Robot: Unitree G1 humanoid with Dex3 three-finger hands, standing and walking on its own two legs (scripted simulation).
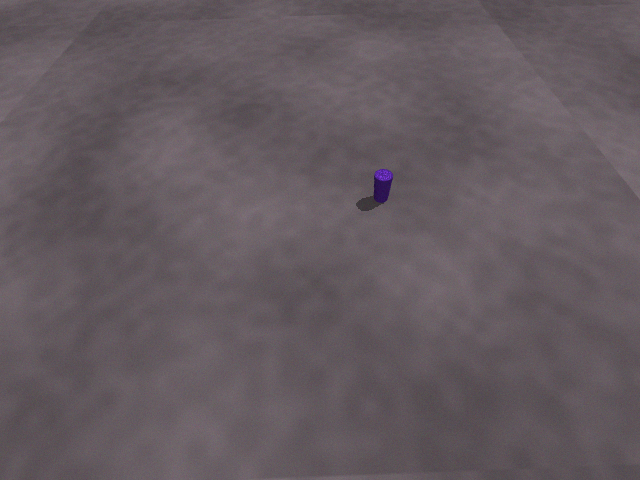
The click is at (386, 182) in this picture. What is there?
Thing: tapered cup
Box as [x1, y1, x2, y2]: [374, 169, 392, 202]
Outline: 386,169 377,170 374,174 374,199 379,202 383,202 386,200 390,187 390,182 392,179 392,173
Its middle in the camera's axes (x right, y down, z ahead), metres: +0.28 -0.21 +1.75
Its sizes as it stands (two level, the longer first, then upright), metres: 0.081 0.081 0.138
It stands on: the floor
